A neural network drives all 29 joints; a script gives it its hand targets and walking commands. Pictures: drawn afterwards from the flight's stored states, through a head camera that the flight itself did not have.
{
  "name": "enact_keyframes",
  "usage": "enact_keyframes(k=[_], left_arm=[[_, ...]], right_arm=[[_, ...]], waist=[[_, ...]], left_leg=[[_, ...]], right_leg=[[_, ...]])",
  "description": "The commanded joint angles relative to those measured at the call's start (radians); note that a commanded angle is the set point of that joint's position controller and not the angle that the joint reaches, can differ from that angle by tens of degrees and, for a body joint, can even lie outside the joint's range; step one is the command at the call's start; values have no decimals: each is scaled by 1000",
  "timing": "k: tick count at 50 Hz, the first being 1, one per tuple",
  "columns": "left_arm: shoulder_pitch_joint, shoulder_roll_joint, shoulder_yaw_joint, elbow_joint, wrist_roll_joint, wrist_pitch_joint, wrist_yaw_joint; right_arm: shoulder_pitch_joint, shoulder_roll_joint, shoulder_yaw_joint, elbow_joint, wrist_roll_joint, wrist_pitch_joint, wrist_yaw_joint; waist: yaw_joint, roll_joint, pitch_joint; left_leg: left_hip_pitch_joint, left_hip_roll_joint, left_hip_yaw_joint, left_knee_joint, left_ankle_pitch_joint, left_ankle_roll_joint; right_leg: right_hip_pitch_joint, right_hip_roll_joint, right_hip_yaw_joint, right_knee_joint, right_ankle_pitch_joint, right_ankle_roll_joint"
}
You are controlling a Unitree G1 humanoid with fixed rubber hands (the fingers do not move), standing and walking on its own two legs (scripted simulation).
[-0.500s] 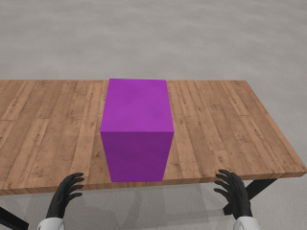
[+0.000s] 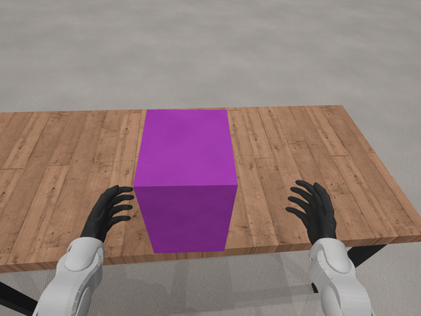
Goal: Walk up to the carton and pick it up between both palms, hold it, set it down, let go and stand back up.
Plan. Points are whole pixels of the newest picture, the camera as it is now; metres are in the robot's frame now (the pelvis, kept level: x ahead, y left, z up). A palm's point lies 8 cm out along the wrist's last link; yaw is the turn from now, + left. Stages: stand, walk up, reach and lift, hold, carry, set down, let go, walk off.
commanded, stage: reach and lift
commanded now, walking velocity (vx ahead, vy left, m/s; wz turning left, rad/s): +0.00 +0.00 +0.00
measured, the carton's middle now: (188, 185) +0.39 +0.06 +0.01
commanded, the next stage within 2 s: none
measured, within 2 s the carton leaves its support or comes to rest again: neither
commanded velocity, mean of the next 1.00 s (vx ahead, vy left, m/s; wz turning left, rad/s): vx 0.00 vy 0.00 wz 0.00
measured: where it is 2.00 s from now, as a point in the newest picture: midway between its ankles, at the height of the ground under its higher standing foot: outside the picture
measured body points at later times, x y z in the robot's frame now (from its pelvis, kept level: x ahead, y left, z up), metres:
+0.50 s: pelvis -0.01 +0.00 +0.00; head -0.01 +0.01 +0.45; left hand +0.34 +0.20 +0.13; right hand +0.36 -0.15 +0.13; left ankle +0.00 +0.11 -0.74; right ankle +0.00 -0.10 -0.74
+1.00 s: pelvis -0.01 +0.00 +0.00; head +0.01 +0.01 +0.45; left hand +0.40 +0.20 +0.17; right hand +0.42 -0.14 +0.17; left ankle +0.00 +0.11 -0.74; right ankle +0.00 -0.10 -0.74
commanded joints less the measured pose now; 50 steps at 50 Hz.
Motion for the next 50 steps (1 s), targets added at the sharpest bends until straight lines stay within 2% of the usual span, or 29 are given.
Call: enact_keyframes(k=[1,6,9,11,12,13,14,17,18,19,20,21,23,25,27,28,32,33,34,35,37,39,40,42,43,45,46,49,50], left_arm=[[-352,28,191,-316,-56,54,-2],[-398,22,195,-392,-69,109,16],[-555,63,224,-284,-80,161,15],[-583,53,222,-273,-87,185,24],[-612,63,239,-219,-83,204,22],[-692,98,234,-207,-91,211,29],[-677,69,229,-162,-76,223,30],[-747,65,227,-65,-75,263,21],[-799,83,246,60,-48,280,18],[-815,73,226,17,-72,270,25],[-827,62,221,39,-65,285,25],[-862,81,241,70,-48,290,19],[-873,74,229,-6,-30,287,33],[-866,56,247,-25,-18,292,26],[-947,75,241,-51,-36,291,25],[-909,74,251,-33,-14,306,25],[-1042,120,263,48,-40,301,31],[-1074,133,252,51,-49,297,33],[-1095,164,269,67,-63,293,29],[-1099,149,248,38,-57,291,41],[-1061,131,247,29,-37,282,41],[-1177,169,253,116,-39,286,55],[-1245,175,228,197,-65,280,50],[-1247,179,243,212,-52,270,65],[-1245,164,226,265,-63,279,60],[-1254,188,232,190,-47,271,68],[-1287,196,244,261,-22,277,71],[-1282,180,225,264,-59,267,62],[-1313,194,246,304,-44,271,60]], right_arm=[[-316,-149,118,-329,28,19,-24],[-370,-168,82,-363,32,50,-38],[-504,-180,35,-278,30,100,-50],[-576,-161,42,-271,47,123,-46],[-586,-172,38,-229,48,141,-54],[-675,-187,16,-218,44,152,-52],[-655,-163,44,-152,51,168,-48],[-713,-187,14,-42,36,209,-58],[-765,-201,14,66,19,235,-64],[-805,-200,-2,11,18,227,-58],[-790,-217,-21,66,17,236,-59],[-840,-212,-13,100,17,243,-60],[-839,-211,2,74,48,229,-69],[-855,-211,26,76,77,232,-69],[-949,-256,-16,67,55,224,-77],[-904,-249,3,48,68,217,-80],[-1046,-256,2,86,77,241,-82],[-1065,-275,-32,106,51,236,-85],[-1124,-252,0,58,81,236,-86],[-1116,-254,-21,75,80,233,-82],[-1050,-245,-15,112,79,232,-79],[-1158,-278,-16,207,78,250,-69],[-1216,-271,-35,266,68,255,-62],[-1250,-281,-23,273,93,248,-54],[-1263,-282,-34,321,88,246,-50],[-1252,-287,-45,291,90,231,-55],[-1296,-306,-50,356,77,235,-56],[-1297,-305,-46,354,85,229,-64],[-1362,-311,-22,345,88,232,-64]], waist=[[73,102,-210],[55,85,-268],[37,73,-255],[57,72,-234],[37,29,-242],[34,62,-268],[49,83,-211],[19,59,-189],[27,42,-135],[25,30,-196],[0,38,-194],[11,28,-204],[1,82,-304],[22,74,-287],[-17,67,-348],[-11,71,-382],[15,51,-362],[-18,48,-381],[29,40,-408],[1,60,-417],[-6,49,-429],[8,73,-418],[-15,67,-404],[26,64,-435],[13,58,-419],[7,93,-499],[13,93,-469],[-23,48,-526],[22,43,-515]], left_leg=[[202,-30,-35,-81,428,-51],[226,-21,-40,-69,479,-51],[189,-24,-39,-77,403,-37],[154,-19,-42,-92,357,-30],[156,-19,-46,-99,328,-18],[127,-23,-39,-97,263,-18],[117,-19,-39,-106,264,-21],[100,-14,-50,-107,217,-18],[69,-10,-42,-128,123,-15],[62,-4,-53,-142,111,-10],[71,-2,-58,-137,119,-13],[62,-1,-60,-134,109,-14],[127,-6,-61,-112,234,-23],[138,1,-66,-87,348,-35],[138,-13,-66,-66,383,-42],[162,-16,-63,-56,438,-45],[95,-13,-69,-67,336,-35],[115,-13,-71,-63,330,-40],[85,-16,-55,-57,331,-29],[115,-15,-66,-71,309,-26],[147,-14,-65,-58,363,-37],[119,-5,-66,-67,314,-36],[68,-11,-71,-72,223,-29],[80,0,-75,-70,266,-35],[78,-3,-74,-68,253,-37],[116,-9,-68,-44,332,-46],[123,-8,-69,-50,322,-45],[147,-12,-74,-24,404,-46],[125,-10,-62,-26,412,-38]], right_leg=[[121,1,86,-102,315,26],[129,17,75,-84,342,27],[122,7,87,-93,296,27],[126,7,86,-97,261,26],[131,9,90,-100,254,32],[113,4,93,-92,184,34],[103,1,93,-95,181,28],[101,-1,95,-107,153,24],[82,-1,88,-115,69,31],[104,0,79,-108,77,29],[99,7,72,-106,96,24],[101,1,77,-111,93,34],[162,12,76,-92,220,35],[158,19,74,-86,298,39],[165,28,69,-75,330,48],[215,27,69,-73,406,49],[166,28,73,-73,304,49],[147,30,60,-68,307,48],[177,22,77,-74,302,50],[155,17,70,-75,282,49],[171,28,63,-77,339,49],[125,27,61,-72,272,42],[102,13,65,-81,195,43],[103,24,58,-74,211,32],[107,23,57,-84,226,32],[151,32,54,-65,320,32],[125,25,59,-78,303,38],[165,29,58,-67,441,51],[169,30,66,-66,448,52]])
